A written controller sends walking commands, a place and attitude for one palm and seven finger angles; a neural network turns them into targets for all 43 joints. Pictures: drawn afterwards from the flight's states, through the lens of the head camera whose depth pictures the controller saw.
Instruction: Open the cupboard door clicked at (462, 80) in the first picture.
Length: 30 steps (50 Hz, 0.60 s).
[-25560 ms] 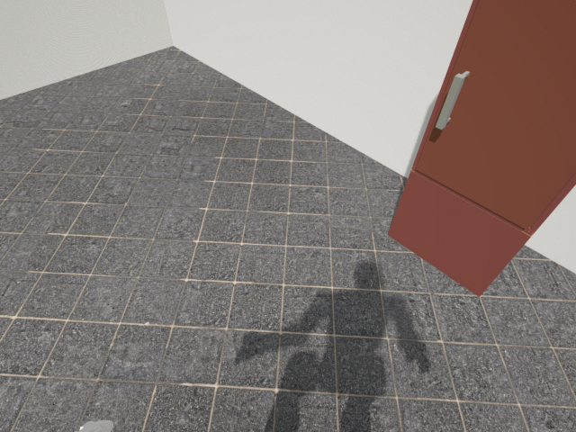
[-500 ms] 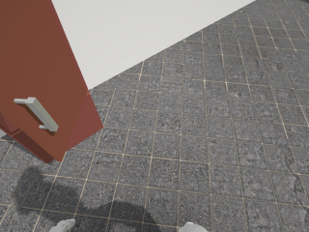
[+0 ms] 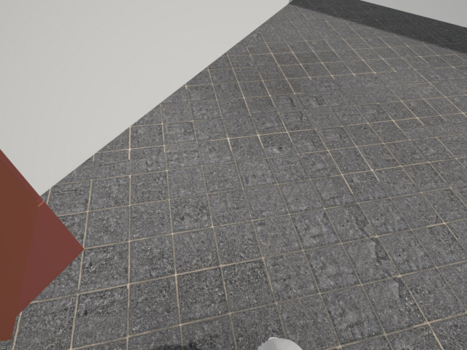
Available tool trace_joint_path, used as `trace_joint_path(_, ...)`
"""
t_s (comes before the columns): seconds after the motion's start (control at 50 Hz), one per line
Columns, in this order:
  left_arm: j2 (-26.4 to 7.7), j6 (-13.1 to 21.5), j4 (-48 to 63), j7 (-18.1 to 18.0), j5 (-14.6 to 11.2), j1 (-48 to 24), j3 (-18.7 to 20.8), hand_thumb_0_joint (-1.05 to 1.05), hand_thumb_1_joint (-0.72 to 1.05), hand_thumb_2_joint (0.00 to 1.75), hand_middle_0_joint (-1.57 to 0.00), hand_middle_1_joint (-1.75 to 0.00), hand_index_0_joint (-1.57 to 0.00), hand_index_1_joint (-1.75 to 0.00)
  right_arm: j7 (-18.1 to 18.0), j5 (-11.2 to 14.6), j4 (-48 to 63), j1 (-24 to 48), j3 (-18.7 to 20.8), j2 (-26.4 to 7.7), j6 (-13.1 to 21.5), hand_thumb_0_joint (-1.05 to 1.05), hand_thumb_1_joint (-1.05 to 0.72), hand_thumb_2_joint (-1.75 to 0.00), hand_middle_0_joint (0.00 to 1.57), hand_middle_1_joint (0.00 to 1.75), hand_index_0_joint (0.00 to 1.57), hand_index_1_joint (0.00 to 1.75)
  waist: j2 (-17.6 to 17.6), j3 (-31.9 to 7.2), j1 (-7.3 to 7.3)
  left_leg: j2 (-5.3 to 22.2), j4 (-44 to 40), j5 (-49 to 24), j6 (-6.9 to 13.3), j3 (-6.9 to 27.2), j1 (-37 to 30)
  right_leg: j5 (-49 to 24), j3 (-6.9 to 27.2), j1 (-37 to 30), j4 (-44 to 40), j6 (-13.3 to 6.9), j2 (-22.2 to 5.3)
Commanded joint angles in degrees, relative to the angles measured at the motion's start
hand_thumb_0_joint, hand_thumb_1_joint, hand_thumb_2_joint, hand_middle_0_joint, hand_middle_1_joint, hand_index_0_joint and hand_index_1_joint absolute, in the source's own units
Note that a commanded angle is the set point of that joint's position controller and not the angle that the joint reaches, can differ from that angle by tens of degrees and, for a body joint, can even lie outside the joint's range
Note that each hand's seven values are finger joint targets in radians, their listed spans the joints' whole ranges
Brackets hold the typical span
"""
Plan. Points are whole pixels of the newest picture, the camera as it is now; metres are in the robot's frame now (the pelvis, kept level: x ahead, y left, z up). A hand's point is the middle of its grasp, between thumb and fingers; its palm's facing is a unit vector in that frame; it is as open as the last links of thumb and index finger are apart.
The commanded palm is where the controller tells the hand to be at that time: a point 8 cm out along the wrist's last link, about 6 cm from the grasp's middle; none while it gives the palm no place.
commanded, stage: walk to a spot facing it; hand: left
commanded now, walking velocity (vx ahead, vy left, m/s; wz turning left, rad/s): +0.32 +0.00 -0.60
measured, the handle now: out of the picture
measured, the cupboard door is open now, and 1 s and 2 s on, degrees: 45 45 45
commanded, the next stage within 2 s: turn to face it in 1.32 s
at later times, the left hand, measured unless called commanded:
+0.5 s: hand (206, 271) +0.30 +0.07 -0.16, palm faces -0.24 -0.94 -0.23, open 7.2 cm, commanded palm none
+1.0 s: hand (243, 184) +0.56 -0.01 -0.17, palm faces -0.36 -0.91 -0.18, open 7.4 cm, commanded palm none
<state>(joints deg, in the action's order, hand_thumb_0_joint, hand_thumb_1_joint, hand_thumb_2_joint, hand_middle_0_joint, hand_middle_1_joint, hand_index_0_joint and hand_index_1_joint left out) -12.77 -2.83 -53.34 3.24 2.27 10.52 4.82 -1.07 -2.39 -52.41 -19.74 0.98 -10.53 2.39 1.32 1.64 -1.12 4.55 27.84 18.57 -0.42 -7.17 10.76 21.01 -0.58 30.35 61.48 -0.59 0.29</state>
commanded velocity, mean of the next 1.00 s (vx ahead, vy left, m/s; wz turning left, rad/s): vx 0.37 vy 0.00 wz -0.26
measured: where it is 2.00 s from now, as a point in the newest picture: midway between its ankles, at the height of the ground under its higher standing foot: (303, 234)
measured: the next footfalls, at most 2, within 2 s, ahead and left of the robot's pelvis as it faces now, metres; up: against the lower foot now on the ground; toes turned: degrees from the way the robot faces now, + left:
right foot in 0.28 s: +0.20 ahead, -0.18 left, +0.00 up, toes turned -18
left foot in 0.72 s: +0.44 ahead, -0.02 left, +0.00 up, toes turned -10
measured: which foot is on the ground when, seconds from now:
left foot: down 0.00-0.26, up 0.28-0.70, down 0.72-1.00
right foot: up 0.00-0.26, down 0.28-0.72, up 0.74-1.00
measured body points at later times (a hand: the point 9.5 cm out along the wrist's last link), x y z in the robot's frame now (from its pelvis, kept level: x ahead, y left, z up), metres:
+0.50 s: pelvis +0.18 -0.10 +0.00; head +0.22 -0.12 +0.45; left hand +0.32 +0.12 -0.15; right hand +0.15 -0.34 -0.15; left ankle +0.24 +0.06 -0.67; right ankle +0.16 -0.17 -0.74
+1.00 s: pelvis +0.42 -0.16 +0.00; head +0.46 -0.17 +0.45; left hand +0.58 +0.04 -0.15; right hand +0.31 -0.38 -0.15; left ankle +0.40 -0.02 -0.74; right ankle +0.44 -0.32 -0.70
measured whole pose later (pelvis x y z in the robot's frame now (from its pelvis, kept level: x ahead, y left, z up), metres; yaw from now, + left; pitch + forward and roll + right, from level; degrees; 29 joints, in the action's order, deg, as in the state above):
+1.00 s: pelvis +0.42 -0.16 +0.00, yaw -23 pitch +1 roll +0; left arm -10.7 0.4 -58.1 2.0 1.8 9.7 3.7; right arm -0.6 -2.2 -60.9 -19.8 2.7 -11.1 3.6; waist 0.5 3.6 -0.3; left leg 4.7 21.7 17.9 -1.6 -11.7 3.8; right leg 13.6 -4.3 30.9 46.6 -1.0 -5.8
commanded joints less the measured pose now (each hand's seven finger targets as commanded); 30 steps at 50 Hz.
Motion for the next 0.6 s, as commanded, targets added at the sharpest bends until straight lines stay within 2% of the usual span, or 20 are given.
trace_joint_path(0.0,-0.38,2.86,7.33,1.01,-0.4,-8.81,-0.11,0.0,0.9,0.9,-0.2,-0.3,-0.2,-0.3,-1.26,0.37,-0.46,-8.38,1.55,-8.14,1.75,0.0,-0.9,-0.9,0.2,0.3,0.2,0.3,-9.68,2.36,-1.63,13.7,-14.0,-17.46,4.98,5.2,-11.33,-6.02,-1.57,14.57,3.02,1.01,-4.46)
trace_joint_path(0.04,0.57,2.86,7.47,1.09,-0.54,-11.2,-0.62,0.0,0.9,0.9,-0.2,-0.3,-0.2,-0.3,-1.21,0.21,-1.82,-10.84,1.62,-8.2,1.75,0.0,-0.9,-0.9,0.2,0.3,0.2,0.3,-9.11,2.28,-2.4,13.87,-13.04,-22.93,5.02,1.54,-12.77,-6.51,-3.32,13.72,-2.11,0.8,-4.58)
trace_joint_path(0.1,0.65,2.72,8.0,1.27,-0.73,-15.03,-1.01,0.0,0.9,0.9,-0.2,-0.3,-0.2,-0.3,-0.96,-0.05,-2.76,-11.62,1.68,-8.43,1.48,0.0,-0.9,-0.9,0.2,0.3,0.2,0.3,-10.57,4.21,-3.44,14.61,-13.36,-21.59,4.99,-2.42,-9.66,-6.6,-5.93,7.63,-13.44,0.08,-4.43)
trace_joint_path(0.12,0.35,2.78,7.8,1.2,-0.78,-15.04,-0.97,0.0,0.9,0.9,-0.2,-0.3,-0.2,-0.3,-0.77,-0.19,-3.05,-11.4,1.89,-8.7,1.31,0.0,-0.9,-0.9,0.2,0.3,0.2,0.3,-11.91,4.32,-3.27,14.76,-12.83,-21.8,4.73,-3.62,-9.42,-6.24,-7.02,5.31,-16.25,-0.35,-3.63)
trace_joint_path(0.14,0.01,2.75,7.6,1.2,-0.75,-15.29,-0.96,0.0,0.9,0.9,-0.2,-0.3,-0.2,-0.3,-0.77,-0.13,-3.34,-11.68,1.79,-8.73,1.27,0.0,-0.9,-0.9,0.2,0.3,0.2,0.3,-11.27,4.38,-3.27,15.03,-12.39,-24.21,4.72,-4.1,-8.14,-6.44,-7.61,2.3,-17.96,-1.03,-2.89)
trace_joint_path(0.18,-1.36,3.06,6.09,0.93,-0.8,-10.43,-0.52,0.0,0.9,0.9,-0.2,-0.3,-0.2,-0.3,-0.65,0.09,-3.49,-9.94,2.16,-10.27,1.15,0.0,-0.9,-0.9,0.2,0.3,0.2,0.3,-11.42,1.8,-0.28,15.68,-6.07,-35.07,4.15,-6.05,-8.25,-4.17,-9.22,-6.57,-21.47,-2.85,-0.76)
trace_joint_path(0.2,-2.73,3.52,3.98,0.63,-0.79,-4.11,-0.06,0.0,0.9,0.9,-0.2,-0.3,-0.2,-0.3,-0.53,0.38,-3.42,-8.62,2.26,-10.99,1.01,0.0,-0.9,-0.9,0.2,0.3,0.2,0.3,-9.77,-1.22,2.93,14.49,2.18,-40.35,3.03,-7.66,-6.09,-4.43,-10.33,-16.29,-24.52,-4.0,1.21)
trace_joint_path(0.22,-5.94,4.25,0.43,0.05,-0.7,7.48,0.96,0.0,0.9,0.9,-0.2,-0.3,-0.2,-0.3,-0.03,1.03,-2.65,-5.76,2.3,-11.06,1.01,0.0,-0.9,-0.9,0.2,0.3,0.2,0.3,-5.81,-6.99,8.74,11.8,15.36,-39.21,0.96,-9.72,1.99,-7.08,-8.7,-33.52,-28.06,-5.7,1.43)
trace_joint_path(0.24,-13.24,4.8,-2.3,-1.05,-0.57,17.51,3.19,0.0,0.9,0.9,-0.2,-0.3,-0.2,-0.3,0.59,2.41,-0.78,-4.83,1.66,-6.97,1.21,0.0,-0.9,-0.9,0.2,0.3,0.2,0.3,8.64,-14.83,12.71,5.15,35.04,-7.24,-1.56,-9.95,19.73,-3.02,12.68,-51.36,-33.11,-10.63,-14.18)
trace_joint_path(0.26,-17.29,4.64,-3.31,-1.77,-2.16,19.39,3.66,0.0,0.9,0.9,-0.2,-0.3,-0.2,-0.3,0.08,2.85,1.97,-0.83,1.82,-5.48,1.23,0.0,-0.9,-0.9,0.2,0.3,0.2,0.3,13.81,-15.35,11.82,-0.13,50.62,18.55,-2.36,-2.7,30.76,-11.94,33.93,-52.28,-42.43,-14.79,-25.29)
trace_joint_path(0.28,-16.54,4.59,-2.15,-2.36,-2.19,15.42,3.3,0.0,0.9,0.9,-0.2,-0.3,-0.2,-0.3,0.15,2.46,1.9,2.19,2.41,-6.77,0.99,0.0,-0.9,-0.9,0.2,0.3,0.2,0.3,10.19,-10.64,10.24,2.66,54.79,12.69,-1.69,4.74,32.52,-6.45,32.21,-43.01,-44.6,-14.96,-24.68)
trace_joint_path(0.3,-12.97,4.5,-0.73,-2.77,-2.05,9.54,2.36,0.0,0.9,0.9,-0.2,-0.3,-0.2,-0.3,0.05,2.08,1.38,3.5,2.77,-6.35,0.81,0.0,-0.9,-0.9,0.2,0.3,0.2,0.3,6.76,-5.5,6.93,5.07,53.88,6.42,-1.76,6.3,31.9,-3.91,27.12,-34.05,-45.72,-13.66,-22.65)
trace_joint_path(0.32,-9.7,4.62,0.53,-3.15,-1.82,4.2,1.36,0.0,0.9,0.9,-0.2,-0.3,-0.2,-0.3,0.09,1.49,0.05,3.02,2.81,-6.01,0.36,0.0,-0.9,-0.9,0.2,0.3,0.2,0.3,2.56,-3.09,3.93,6.9,48.74,3.21,-1.9,7.03,27.09,-3.12,20.82,-25.54,-46.74,-12.35,-20.01)
trace_joint_path(0.34,-7.56,5.08,1.11,-3.24,-1.42,1.82,0.65,0.0,0.9,0.9,-0.2,-0.3,-0.2,-0.3,0.27,1.01,-1.33,1.81,2.61,-4.59,-0.4,0.0,-0.9,-0.9,0.2,0.3,0.2,0.3,1.84,-1.01,1.95,6.78,44.22,1.39,-2.28,6.04,22.74,-5.14,15.8,-18.68,-48.31,-11.06,-17.19)
trace_joint_path(0.36,-6.57,5.47,1.15,-3.29,-1.05,0.12,0.39,0.0,0.9,0.9,-0.2,-0.3,-0.2,-0.3,0.45,0.83,-2.44,-0.89,2.51,-3.52,-1.17,0.0,-0.9,-0.9,0.2,0.3,0.2,0.3,3.44,-0.47,-0.19,6.37,40.43,0.15,-2.6,5.33,20.38,-5.45,11.96,-15.59,-49.53,-10.43,-15.46)
trace_joint_path(0.38,-5.97,5.69,0.88,-3.25,-0.9,-0.34,0.31,0.0,0.9,0.9,-0.2,-0.3,-0.2,-0.3,0.65,0.7,-3.04,-2.12,2.52,-3.14,-1.69,0.0,-0.9,-0.9,0.2,0.3,0.2,0.3,4.41,-0.05,-1.12,5.85,36.83,-0.71,-2.78,4.58,18.47,-4.86,9.78,-13.48,-50.23,-10.13,-13.84)
trace_joint_path(0.42,-5.62,6.3,-0.38,-3.08,-0.78,0.51,0.3,0.0,0.9,0.9,-0.2,-0.3,-0.2,-0.3,1.12,0.7,-3.07,-2.27,2.67,-2.56,-1.86,0.0,-0.9,-0.9,0.2,0.3,0.2,0.3,5.73,0.04,-1.7,4.59,31.24,-3.1,-2.76,3.99,17.69,-3.86,8.79,-13.82,-51.28,-10.17,-11.94)
trace_joint_path(0.46,-5.11,6.8,-1.12,-2.85,-0.96,2.42,0.62,0.0,0.9,0.9,-0.2,-0.3,-0.2,-0.3,1.48,0.63,-1.66,1.29,2.89,-2.6,-1.65,0.0,-0.9,-0.9,0.2,0.3,0.2,0.3,3.36,0.45,-0.75,3.9,26.61,-5.63,-2.74,3.89,19.29,-4.9,9.29,-16.14,-51.5,-11.03,-11.85)
trace_joint_path(0.52,-5.11,7.2,-3.09,-2.77,-1.01,5.83,0.33,0.0,0.9,0.9,-0.2,-0.3,-0.2,-0.3,1.91,0.82,0.72,7.67,2.87,-2.75,-0.63,0.0,-0.9,-0.9,0.2,0.3,0.2,0.3,2.8,1.15,1.24,2.8,18.26,-5.91,-2.49,3.92,20.96,-9.66,10.5,-21.92,-50.05,-11.36,-12.57)
trace_joint_path(0.58,-5.79,7.31,-4.35,-2.89,-1.18,7.73,0.19,0.0,0.9,0.9,-0.2,-0.3,-0.2,-0.3,2.15,1.03,2.25,12.53,2.65,-3.02,0.22,0.0,-0.9,-0.9,0.2,0.3,0.2,0.3,5.03,2.88,2.37,1.24,11.48,-5.64,-1.81,2.92,18.83,-17.15,10.19,-24.75,-47.99,-10.77,-13.52)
